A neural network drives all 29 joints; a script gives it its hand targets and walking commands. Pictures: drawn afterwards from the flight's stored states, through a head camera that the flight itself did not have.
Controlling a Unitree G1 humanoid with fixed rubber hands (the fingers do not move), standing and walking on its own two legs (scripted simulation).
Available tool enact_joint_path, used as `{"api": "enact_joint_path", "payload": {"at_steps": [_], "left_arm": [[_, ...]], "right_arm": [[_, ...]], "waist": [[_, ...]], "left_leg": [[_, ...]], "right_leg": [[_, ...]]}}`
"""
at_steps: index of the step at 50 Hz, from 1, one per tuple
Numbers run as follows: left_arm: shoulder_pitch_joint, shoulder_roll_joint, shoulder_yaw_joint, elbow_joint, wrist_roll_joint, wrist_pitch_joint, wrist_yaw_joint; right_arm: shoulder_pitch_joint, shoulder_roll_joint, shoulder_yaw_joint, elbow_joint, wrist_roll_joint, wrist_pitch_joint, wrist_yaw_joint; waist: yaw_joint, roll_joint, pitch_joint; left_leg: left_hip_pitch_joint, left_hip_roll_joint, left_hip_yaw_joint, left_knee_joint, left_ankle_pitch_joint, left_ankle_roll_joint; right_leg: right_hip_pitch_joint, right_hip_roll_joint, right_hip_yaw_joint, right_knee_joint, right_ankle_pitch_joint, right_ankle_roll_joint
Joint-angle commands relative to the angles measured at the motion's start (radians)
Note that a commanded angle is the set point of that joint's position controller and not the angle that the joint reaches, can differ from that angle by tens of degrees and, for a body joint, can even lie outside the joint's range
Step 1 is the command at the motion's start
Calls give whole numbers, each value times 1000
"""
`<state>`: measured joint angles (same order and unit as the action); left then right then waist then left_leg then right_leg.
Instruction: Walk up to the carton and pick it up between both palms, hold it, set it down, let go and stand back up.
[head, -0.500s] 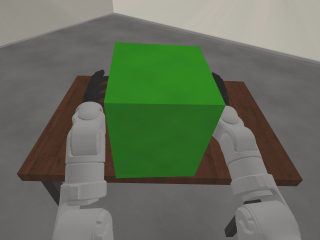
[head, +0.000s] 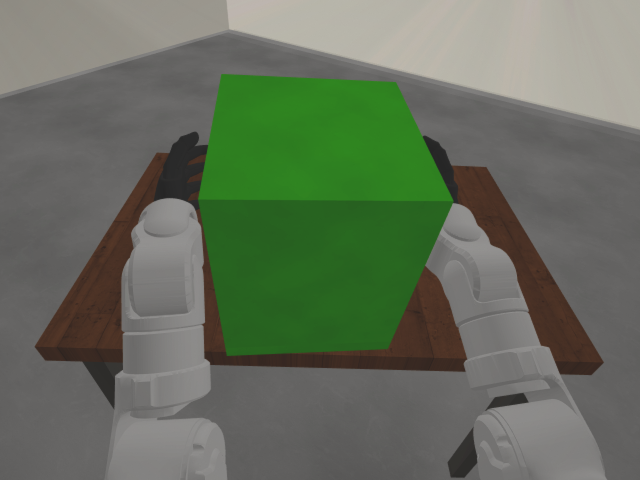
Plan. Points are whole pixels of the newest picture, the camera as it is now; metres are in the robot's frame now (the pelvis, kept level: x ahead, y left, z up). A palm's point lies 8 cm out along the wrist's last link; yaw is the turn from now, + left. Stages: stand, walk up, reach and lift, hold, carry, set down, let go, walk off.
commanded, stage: hold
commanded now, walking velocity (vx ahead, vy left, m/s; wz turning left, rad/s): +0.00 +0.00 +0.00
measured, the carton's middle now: (310, 220) +0.38 -0.01 +0.18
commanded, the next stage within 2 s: none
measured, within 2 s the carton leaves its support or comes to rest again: neither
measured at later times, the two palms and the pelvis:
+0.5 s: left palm (170, 202) +0.36 +0.14 +0.23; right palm (439, 198) +0.36 -0.15 +0.22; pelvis +0.00 +0.00 +0.00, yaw +0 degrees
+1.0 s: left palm (163, 202) +0.35 +0.15 +0.24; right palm (438, 193) +0.35 -0.15 +0.23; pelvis +0.00 -0.01 +0.00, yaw +0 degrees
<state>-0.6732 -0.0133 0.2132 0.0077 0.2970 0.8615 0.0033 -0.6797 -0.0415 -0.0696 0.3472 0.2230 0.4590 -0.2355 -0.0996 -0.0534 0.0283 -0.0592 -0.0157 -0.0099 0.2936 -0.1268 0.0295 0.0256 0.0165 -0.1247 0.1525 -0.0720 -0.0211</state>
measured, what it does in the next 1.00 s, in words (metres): stands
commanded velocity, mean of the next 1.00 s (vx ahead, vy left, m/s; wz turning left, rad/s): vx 0.00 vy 0.00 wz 0.00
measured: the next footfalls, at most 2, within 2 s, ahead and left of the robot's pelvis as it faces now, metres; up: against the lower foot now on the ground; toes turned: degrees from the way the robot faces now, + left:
none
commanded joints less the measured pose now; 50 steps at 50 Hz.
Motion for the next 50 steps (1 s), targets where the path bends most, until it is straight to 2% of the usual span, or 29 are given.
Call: {"api": "enact_joint_path", "payload": {"at_steps": [1, 50], "left_arm": [[-692, -473, -418, -192, -162, -72, -135], [-693, -454, -408, -276, -166, 25, -156]], "right_arm": [[-759, 380, 292, -274, 59, -46, 24], [-767, 382, 313, -329, 124, 48, -23]], "waist": [[-13, 87, -475], [2, 86, -469]], "left_leg": [[94, 0, -14, -20, 209, -51], [87, -5, 0, -23, 220, -45]], "right_leg": [[136, 19, 26, 27, 147, 31], [153, 14, 34, 26, 131, 32]]}}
